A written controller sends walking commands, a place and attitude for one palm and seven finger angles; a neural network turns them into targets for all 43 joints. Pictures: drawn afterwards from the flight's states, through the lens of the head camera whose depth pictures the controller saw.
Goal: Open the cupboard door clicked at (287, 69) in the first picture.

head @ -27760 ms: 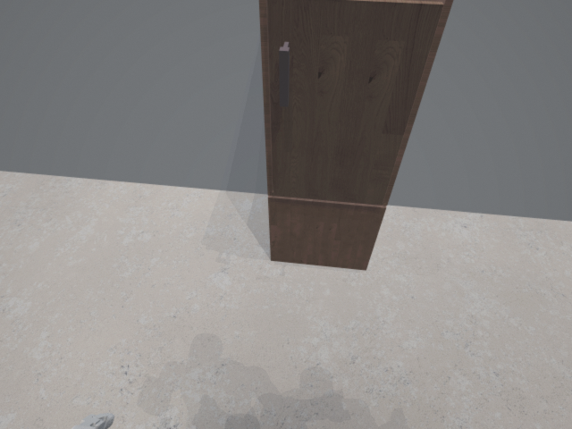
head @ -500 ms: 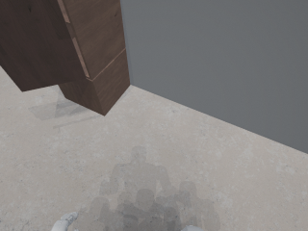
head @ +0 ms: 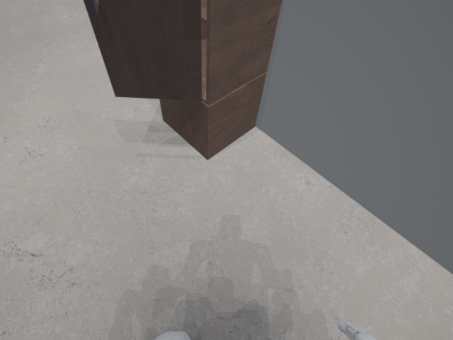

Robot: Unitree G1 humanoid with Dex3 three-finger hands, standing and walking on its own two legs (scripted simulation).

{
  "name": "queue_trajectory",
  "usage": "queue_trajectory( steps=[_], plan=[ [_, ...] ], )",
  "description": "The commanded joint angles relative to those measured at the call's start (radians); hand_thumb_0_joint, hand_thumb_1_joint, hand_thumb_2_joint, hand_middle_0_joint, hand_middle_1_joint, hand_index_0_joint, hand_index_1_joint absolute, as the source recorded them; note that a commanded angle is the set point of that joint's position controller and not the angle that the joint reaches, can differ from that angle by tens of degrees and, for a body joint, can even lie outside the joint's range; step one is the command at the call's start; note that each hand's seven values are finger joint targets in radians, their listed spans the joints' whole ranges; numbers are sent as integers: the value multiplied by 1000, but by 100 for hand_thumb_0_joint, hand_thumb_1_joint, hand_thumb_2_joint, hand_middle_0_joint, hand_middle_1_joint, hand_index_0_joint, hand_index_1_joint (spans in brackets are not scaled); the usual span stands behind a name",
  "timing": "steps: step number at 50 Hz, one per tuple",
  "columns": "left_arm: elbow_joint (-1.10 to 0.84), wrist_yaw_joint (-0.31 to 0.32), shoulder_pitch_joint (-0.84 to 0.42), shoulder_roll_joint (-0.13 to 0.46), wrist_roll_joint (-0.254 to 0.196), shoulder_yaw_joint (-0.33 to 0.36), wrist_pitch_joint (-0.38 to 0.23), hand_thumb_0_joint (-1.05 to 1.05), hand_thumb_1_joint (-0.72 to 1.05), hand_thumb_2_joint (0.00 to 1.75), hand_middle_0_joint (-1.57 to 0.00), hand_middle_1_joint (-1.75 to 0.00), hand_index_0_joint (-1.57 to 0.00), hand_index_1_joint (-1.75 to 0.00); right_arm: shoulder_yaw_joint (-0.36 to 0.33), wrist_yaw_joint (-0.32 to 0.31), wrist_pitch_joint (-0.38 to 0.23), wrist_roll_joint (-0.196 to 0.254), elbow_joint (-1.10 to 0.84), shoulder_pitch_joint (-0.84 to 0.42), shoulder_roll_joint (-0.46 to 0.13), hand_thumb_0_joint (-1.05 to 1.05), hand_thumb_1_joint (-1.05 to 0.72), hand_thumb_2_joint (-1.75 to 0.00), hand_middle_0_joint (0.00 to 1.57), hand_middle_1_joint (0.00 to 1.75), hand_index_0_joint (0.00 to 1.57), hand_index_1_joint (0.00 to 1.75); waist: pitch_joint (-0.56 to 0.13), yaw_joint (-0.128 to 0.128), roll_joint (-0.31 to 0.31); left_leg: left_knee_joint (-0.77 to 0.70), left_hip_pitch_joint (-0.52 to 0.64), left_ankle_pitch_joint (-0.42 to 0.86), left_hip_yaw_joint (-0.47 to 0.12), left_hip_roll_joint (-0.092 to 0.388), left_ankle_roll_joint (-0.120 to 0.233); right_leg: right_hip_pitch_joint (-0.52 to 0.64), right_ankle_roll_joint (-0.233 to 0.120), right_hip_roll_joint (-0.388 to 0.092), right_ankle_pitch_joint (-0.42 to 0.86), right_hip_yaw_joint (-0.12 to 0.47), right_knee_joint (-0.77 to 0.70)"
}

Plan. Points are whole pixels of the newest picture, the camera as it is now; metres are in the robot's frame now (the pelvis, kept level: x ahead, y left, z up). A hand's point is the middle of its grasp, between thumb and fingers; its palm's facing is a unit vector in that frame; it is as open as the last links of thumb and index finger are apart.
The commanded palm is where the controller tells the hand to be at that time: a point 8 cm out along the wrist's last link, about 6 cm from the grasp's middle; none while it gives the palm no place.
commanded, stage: take the last steps up to it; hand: left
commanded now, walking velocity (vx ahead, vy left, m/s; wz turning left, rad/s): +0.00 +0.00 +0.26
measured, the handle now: out of the picture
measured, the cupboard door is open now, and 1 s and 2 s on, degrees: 46 46 46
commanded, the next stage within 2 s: come to a stop and stand still in 1.46 s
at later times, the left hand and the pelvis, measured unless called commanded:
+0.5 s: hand out of the picture +0.03 +0.18 -0.14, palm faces +0.21 -0.96 -0.21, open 7.4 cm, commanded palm none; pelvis +0.05 +0.00 +0.02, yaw +9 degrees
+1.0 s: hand (72, 276) +0.23 +0.33 -0.14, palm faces +0.24 -0.95 -0.20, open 7.4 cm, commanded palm none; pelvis +0.18 +0.13 +0.02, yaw +11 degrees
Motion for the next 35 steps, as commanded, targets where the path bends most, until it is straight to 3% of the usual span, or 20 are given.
queue_trajectory(
  steps=[1,3,6,11,13,14,15,16,17,18,19,20,22,24,28,30,32,33,34,35],
  plan=[
    [-72,-9,-59,58,5,17,-10,0,90,90,-20,-30,-20,-30,-40,-43,-14,-7,-30,88,-182,0,-90,-90,20,30,20,30,-140,-51,241,-286,144,487,-297,295,145,-183,0,23,47,128,234],
    [-45,-17,-17,44,8,14,-11,0,90,90,-20,-30,-20,-30,-32,-45,-24,-5,-30,73,-163,0,-90,-90,20,30,20,30,-156,-27,195,-284,177,516,-239,260,125,-172,3,35,102,109,194],
    [-37,-16,-13,27,6,8,-12,0,90,90,-20,-30,-20,-30,-28,-43,-28,-4,-14,105,-153,0,-90,-90,20,30,20,30,-179,-31,186,-286,197,508,-226,250,128,-128,3,50,114,91,93],
    [-55,-32,-33,13,13,8,-32,0,90,90,-20,-30,-20,-30,-37,-29,-21,-11,-1,116,-162,0,-90,-90,20,30,20,30,-113,-32,229,-336,93,-4,-300,216,126,-29,-18,97,85,27,-152],
    [-31,-37,39,18,14,16,-45,0,90,90,-20,-30,-20,-30,-41,-24,-18,-7,-4,92,-155,0,-90,-90,20,30,20,30,-99,7,209,-296,-23,-157,-294,174,97,137,-26,115,159,2,-318],
    [-12,-35,98,32,17,23,-55,0,90,90,-20,-30,-20,-30,-39,-21,-19,-2,-9,79,-140,0,-90,-90,20,30,20,30,-87,41,138,-215,-126,-227,-258,119,62,268,-35,94,198,18,-441],
    [3,-25,166,92,29,37,-65,0,90,90,-20,-30,-20,-30,-32,-14,-23,8,-23,81,-84,0,-90,-90,20,30,20,30,-85,75,-73,2,-325,-281,-148,17,8,418,-88,-85,12,226,-585],
    [2,-15,224,178,28,54,-67,0,90,90,-20,-30,-20,-30,-23,-6,-25,4,-69,21,-55,0,-90,-90,20,30,20,30,-46,120,-289,290,-472,-322,-67,-57,-43,414,-196,-353,-138,595,-755],
    [-4,-9,208,176,15,49,-67,0,90,90,-20,-30,-20,-30,-33,3,-18,-11,-86,-23,-107,0,-90,-90,20,30,20,30,-5,94,-130,443,-462,-247,-135,7,-47,283,-237,-410,-228,632,-802],
    [-7,-5,144,155,17,48,-79,0,90,90,-20,-30,-20,-30,-39,7,-13,-11,-72,-25,-96,0,-90,-90,20,30,20,30,28,63,-169,520,-464,-159,-163,40,-53,210,-219,-361,-226,608,-804],
    [-12,-7,83,105,15,32,-88,0,90,90,-20,-30,-20,-30,-42,14,-9,-13,-49,-1,-98,0,-90,-90,20,30,20,30,62,26,-171,548,-448,-50,-163,67,-62,167,-177,-305,-110,461,-792],
    [-14,-9,49,75,12,23,-97,0,90,90,-20,-30,-20,-30,-41,20,-4,-12,-25,35,-82,0,-90,-90,20,30,20,30,37,-3,-136,548,-409,26,-144,77,-76,158,-144,-253,44,306,-769],
    [5,-8,80,59,11,21,-112,0,90,90,-20,-30,-20,-30,-35,28,-4,-4,2,60,-51,0,-90,-90,20,30,20,30,3,-1,-122,505,-380,78,-93,79,-93,206,-124,-208,288,161,-735],
    [33,-7,123,66,14,22,-121,0,90,90,-20,-30,-20,-30,-28,32,-8,-2,7,55,-31,0,-90,-90,20,30,20,30,-25,7,-79,420,-380,80,-57,83,-100,274,-128,-213,439,94,-702],
    [87,-9,191,82,22,23,-119,0,90,90,-20,-30,-20,-30,-11,42,-19,2,-15,-18,4,0,-90,-90,20,30,20,30,-13,40,-112,179,-308,56,22,64,-89,301,-128,-210,585,22,-651],
    [97,-9,185,96,23,25,-114,0,90,90,-20,-30,-20,-30,-3,46,-27,3,-19,-29,4,0,-90,-90,20,30,20,30,-12,39,-150,76,-229,48,48,46,-74,283,-119,-212,613,3,-623],
    [99,-9,154,110,25,29,-108,0,90,90,-20,-30,-20,-30,-7,42,-38,3,-7,33,-14,0,-90,-90,20,30,20,30,-32,2,-164,-8,-74,23,70,25,-52,222,-112,-219,621,-10,-559],
    [93,-10,115,119,21,34,-105,0,90,90,-20,-30,-20,-30,-13,33,-47,-2,24,147,-38,0,-90,-90,20,30,20,30,-68,-63,-126,-93,93,58,102,-8,-43,159,-95,-190,653,-57,-451],
    [80,-18,114,88,18,29,-100,0,90,90,-20,-30,-20,-30,-29,19,-55,-7,75,308,-107,0,-90,-90,20,30,20,30,-172,-127,24,-138,311,52,85,10,-30,90,-73,-143,615,-100,-227],
    [55,-29,157,18,3,22,-92,0,90,90,-20,-30,-20,-30,-66,-1,-66,-23,103,447,-234,0,-90,-90,20,30,20,30,-298,-165,330,-179,528,68,-295,268,66,-159,-28,12,176,-134,85]
  ],
)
